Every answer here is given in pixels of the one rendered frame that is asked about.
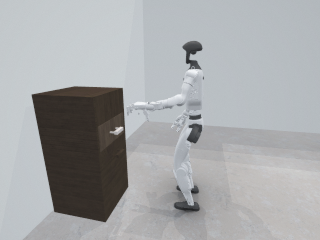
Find left robot upper arm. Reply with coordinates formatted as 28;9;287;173
177;69;199;106

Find robot right hand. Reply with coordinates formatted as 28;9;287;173
171;115;187;132

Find right robot forearm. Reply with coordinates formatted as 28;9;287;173
181;109;190;118

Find handle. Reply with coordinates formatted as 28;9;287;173
116;149;125;158
110;127;124;135

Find cabinet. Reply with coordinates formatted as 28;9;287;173
31;86;129;222

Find drawer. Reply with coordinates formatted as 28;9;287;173
97;112;124;152

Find robot right shin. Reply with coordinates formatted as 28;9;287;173
182;159;194;188

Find left robot forearm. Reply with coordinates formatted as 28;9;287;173
145;94;183;112

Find robot left hand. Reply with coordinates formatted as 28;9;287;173
126;101;150;122

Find left robot foot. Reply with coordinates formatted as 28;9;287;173
174;201;200;212

